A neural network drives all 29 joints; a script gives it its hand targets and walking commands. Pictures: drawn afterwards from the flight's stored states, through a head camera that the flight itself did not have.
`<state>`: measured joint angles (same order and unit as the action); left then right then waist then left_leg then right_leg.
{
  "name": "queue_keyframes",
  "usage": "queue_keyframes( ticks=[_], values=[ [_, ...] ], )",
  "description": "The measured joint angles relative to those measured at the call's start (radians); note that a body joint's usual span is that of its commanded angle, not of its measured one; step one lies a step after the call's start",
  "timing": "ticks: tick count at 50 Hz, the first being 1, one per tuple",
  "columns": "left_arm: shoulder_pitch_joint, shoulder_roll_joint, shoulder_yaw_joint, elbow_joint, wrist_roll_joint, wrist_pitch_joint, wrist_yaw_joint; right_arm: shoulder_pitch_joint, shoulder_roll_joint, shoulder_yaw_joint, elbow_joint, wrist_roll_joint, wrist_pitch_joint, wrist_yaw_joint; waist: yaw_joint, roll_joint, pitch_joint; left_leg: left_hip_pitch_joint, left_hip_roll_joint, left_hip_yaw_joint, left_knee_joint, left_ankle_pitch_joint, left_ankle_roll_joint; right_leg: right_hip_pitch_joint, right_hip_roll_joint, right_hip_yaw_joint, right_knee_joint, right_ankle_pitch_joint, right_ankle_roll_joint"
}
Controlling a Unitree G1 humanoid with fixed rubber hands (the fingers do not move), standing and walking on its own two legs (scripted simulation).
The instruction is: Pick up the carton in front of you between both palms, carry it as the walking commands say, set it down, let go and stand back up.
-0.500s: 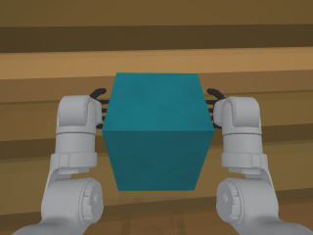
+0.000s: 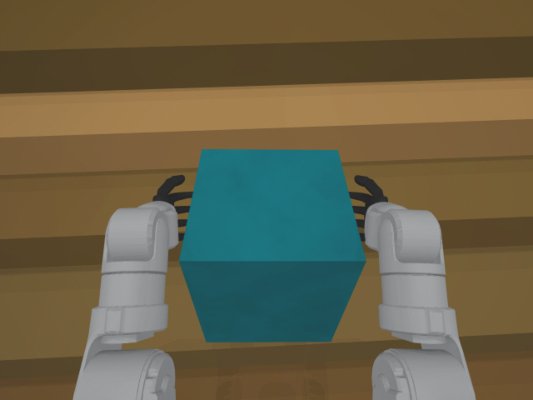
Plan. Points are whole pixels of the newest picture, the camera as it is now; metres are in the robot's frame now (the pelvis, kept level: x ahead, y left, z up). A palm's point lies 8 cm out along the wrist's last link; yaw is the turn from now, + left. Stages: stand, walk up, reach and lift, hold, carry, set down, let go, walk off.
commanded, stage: carry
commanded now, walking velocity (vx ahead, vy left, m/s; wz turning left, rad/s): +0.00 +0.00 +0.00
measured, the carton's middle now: (269, 250) +0.36 +0.01 +0.04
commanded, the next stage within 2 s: none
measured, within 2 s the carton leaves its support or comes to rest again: neither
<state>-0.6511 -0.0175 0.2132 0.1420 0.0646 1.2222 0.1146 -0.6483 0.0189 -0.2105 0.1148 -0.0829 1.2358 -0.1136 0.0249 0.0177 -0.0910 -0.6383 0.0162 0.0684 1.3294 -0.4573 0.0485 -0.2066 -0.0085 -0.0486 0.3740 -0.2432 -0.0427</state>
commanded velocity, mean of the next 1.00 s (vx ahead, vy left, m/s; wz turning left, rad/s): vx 0.00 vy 0.00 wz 0.00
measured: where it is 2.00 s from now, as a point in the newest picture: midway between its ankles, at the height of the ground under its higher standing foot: outside the picture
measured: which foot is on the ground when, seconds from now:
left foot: up 0.00-0.06, down 0.08-1.00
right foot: down 0.00-0.08, up 0.10-0.34, down 0.36-1.00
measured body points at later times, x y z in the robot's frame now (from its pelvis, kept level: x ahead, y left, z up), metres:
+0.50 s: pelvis -0.02 +0.02 +0.00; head -0.01 +0.02 +0.45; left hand +0.34 +0.20 +0.11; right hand +0.36 -0.11 +0.11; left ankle -0.07 +0.12 -0.65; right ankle -0.05 -0.06 -0.75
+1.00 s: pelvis -0.06 +0.05 -0.01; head -0.09 +0.05 +0.44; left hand +0.29 +0.21 +0.11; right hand +0.30 -0.09 +0.11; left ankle -0.07 +0.13 -0.75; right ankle -0.05 -0.06 -0.75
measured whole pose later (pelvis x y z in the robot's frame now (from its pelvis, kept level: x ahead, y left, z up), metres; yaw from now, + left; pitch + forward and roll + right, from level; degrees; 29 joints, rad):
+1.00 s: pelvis -0.06 +0.05 -0.01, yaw +0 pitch +1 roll +0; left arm -0.68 0.01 0.19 0.25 0.06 1.23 0.12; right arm -0.66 0.01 -0.20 0.22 -0.08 1.23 -0.12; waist 0.03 -0.01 -0.09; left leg -0.23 -0.03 0.08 0.48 -0.27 0.06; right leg -0.27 -0.02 -0.08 0.50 -0.25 -0.02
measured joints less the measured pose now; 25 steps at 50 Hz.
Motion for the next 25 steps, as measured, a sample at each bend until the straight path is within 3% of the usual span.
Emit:
queue_keyframes(
  ticks=[2, 4, 5, 7, 10, 12, 14, 17, 18, 19, 20, 22, 25],
  values=[
    [0.005, 0.003, 0.003, 0.005, 0.002, 0.004, -0.003, -0.006, -0.006, 0.013, 0.023, 0.006, -0.001, -0.002, -0.021, 0.002, -0.013, 0.152, -0.013, 0.001, -0.335, 0.073, 0.007, -0.032, -0.010, -0.015, 0.045, 0.031, -0.014],
    [0.001, 0.009, 0.006, 0.004, 0.002, 0.009, -0.005, -0.027, -0.013, 0.024, 0.043, 0.010, 0.000, -0.004, -0.052, 0.020, -0.011, 0.366, -0.015, 0.007, -0.763, 0.322, -0.005, -0.088, -0.010, -0.041, 0.167, 0.059, -0.025],
    [-0.012, 0.014, 0.004, 0.008, 0.003, 0.009, -0.006, -0.038, -0.018, 0.023, 0.047, 0.014, -0.002, -0.005, -0.071, 0.020, -0.012, 0.442, -0.021, 0.004, -0.901, 0.309, -0.007, -0.132, -0.015, -0.046, 0.278, 0.031, -0.030],
    [-0.033, 0.021, 0.007, 0.024, 0.010, 0.001, -0.009, -0.051, -0.020, 0.021, 0.068, 0.022, -0.023, -0.007, -0.096, 0.000, -0.006, 0.479, -0.039, -0.002, -0.967, 0.211, 0.002, -0.238, -0.013, -0.012, 0.565, -0.145, -0.006],
    [-0.021, 0.012, 0.016, 0.036, 0.028, 0.013, -0.012, -0.035, -0.018, 0.025, 0.099, 0.032, -0.030, -0.009, -0.099, -0.017, -0.012, 0.490, -0.045, -0.003, -0.992, 0.192, 0.025, -0.344, 0.010, 0.004, 0.815, -0.244, 0.007],
    [-0.015, 0.010, 0.008, 0.032, 0.032, 0.023, -0.012, -0.025, -0.021, 0.028, 0.096, 0.039, -0.024, -0.009, -0.084, -0.020, -0.008, 0.485, -0.038, 0.002, -0.994, 0.209, 0.030, -0.375, 0.014, -0.018, 0.819, -0.235, 0.003],
    [-0.010, 0.012, -0.007, 0.022, 0.024, 0.025, -0.007, -0.015, -0.024, 0.025, 0.076, 0.043, -0.018, -0.008, -0.068, -0.019, 0.002, 0.468, -0.026, 0.009, -0.976, 0.226, 0.031, -0.331, 0.020, -0.036, 0.694, -0.212, -0.005],
    [-0.022, 0.020, -0.022, 0.007, 0.008, 0.031, 0.007, -0.014, -0.016, 0.011, 0.042, 0.038, -0.011, -0.010, -0.039, -0.038, 0.022, 0.407, -0.020, 0.032, -0.890, 0.288, 0.032, -0.142, 0.036, -0.046, 0.282, 0.005, -0.010],
    [-0.033, 0.026, -0.024, 0.002, 0.004, 0.032, 0.008, -0.022, -0.014, 0.005, 0.033, 0.036, -0.010, -0.009, -0.026, -0.050, 0.033, 0.374, -0.025, 0.042, -0.823, 0.306, 0.039, -0.065, 0.035, -0.054, 0.117, 0.131, -0.016],
    [-0.042, 0.027, -0.023, -0.002, 0.002, 0.029, 0.009, -0.033, -0.015, -0.001, 0.028, 0.033, -0.010, -0.009, -0.011, -0.048, 0.039, 0.330, -0.020, 0.043, -0.730, 0.306, 0.041, 0.001, 0.040, -0.055, -0.002, 0.145, -0.023],
    [-0.054, 0.027, -0.020, 0.000, 0.002, 0.023, 0.010, -0.048, -0.017, -0.006, 0.027, 0.029, -0.012, -0.007, 0.010, -0.043, 0.043, 0.272, -0.017, 0.030, -0.592, 0.214, 0.028, 0.028, 0.048, -0.046, -0.054, 0.107, -0.029],
    [-0.062, 0.024, -0.013, 0.023, -0.001, 0.002, 0.010, -0.060, -0.016, -0.015, 0.039, 0.012, -0.018, -0.001, 0.035, -0.022, 0.041, 0.157, -0.017, -0.018, -0.296, 0.046, -0.003, 0.034, 0.064, -0.034, -0.060, 0.040, -0.036],
    [-0.039, 0.020, -0.017, 0.061, -0.009, -0.005, 0.010, -0.037, -0.002, -0.026, 0.055, -0.011, -0.007, 0.003, 0.036, -0.001, 0.017, 0.072, -0.011, -0.044, -0.105, -0.001, -0.023, 0.027, 0.064, -0.032, -0.034, 0.015, -0.026]
  ],
)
